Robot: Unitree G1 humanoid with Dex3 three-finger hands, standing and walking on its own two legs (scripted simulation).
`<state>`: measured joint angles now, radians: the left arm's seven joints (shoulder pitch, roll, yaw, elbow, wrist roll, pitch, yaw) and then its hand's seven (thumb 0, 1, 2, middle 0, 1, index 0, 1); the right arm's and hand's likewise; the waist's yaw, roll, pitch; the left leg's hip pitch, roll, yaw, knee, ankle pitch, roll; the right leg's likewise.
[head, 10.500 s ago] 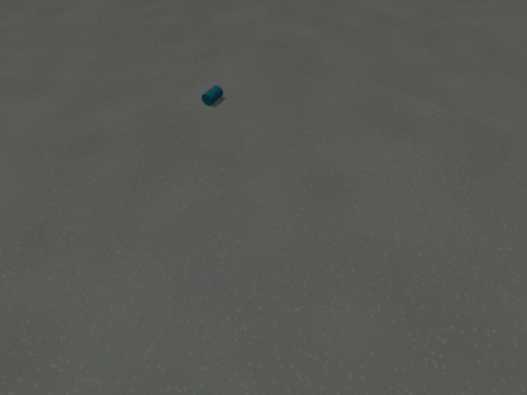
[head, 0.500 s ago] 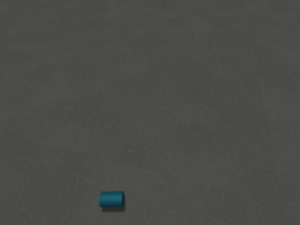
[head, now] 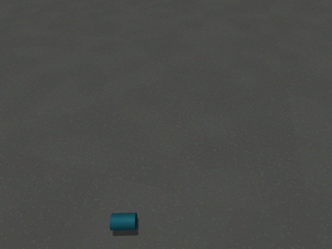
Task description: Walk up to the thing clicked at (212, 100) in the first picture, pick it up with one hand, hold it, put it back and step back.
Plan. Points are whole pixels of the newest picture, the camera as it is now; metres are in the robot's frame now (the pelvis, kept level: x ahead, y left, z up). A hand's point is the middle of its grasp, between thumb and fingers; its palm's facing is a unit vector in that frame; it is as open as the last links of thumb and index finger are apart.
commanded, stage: stand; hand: left
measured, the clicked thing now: (123, 221) +0.44 +0.28 -0.74
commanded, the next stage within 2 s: walk up in 0.06 s
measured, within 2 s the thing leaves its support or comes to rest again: neither
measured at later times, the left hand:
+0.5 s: hand out of the picture +0.08 +0.30 -0.16, palm faces -0.03 -0.92 -0.40, open 7.4 cm
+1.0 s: hand out of the picture +0.10 +0.30 -0.15, palm faces -0.01 -0.91 -0.40, open 7.4 cm
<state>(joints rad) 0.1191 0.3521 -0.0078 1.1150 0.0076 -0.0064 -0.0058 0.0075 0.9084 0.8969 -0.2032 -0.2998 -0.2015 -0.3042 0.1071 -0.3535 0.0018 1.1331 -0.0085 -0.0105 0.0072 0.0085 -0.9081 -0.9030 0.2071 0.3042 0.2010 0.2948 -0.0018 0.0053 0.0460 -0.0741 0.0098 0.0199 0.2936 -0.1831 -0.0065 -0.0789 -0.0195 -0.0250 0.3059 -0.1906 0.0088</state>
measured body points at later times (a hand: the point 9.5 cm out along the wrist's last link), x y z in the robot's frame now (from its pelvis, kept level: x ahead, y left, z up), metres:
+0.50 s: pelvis +0.02 +0.03 -0.01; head +0.04 +0.03 +0.44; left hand +0.08 +0.35 -0.13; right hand +0.09 -0.28 -0.14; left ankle -0.01 +0.12 -0.75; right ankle -0.01 -0.12 -0.75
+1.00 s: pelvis +0.03 +0.04 -0.01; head +0.05 +0.02 +0.44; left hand +0.10 +0.34 -0.12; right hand +0.11 -0.27 -0.15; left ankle -0.01 +0.16 -0.72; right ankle +0.06 -0.09 -0.75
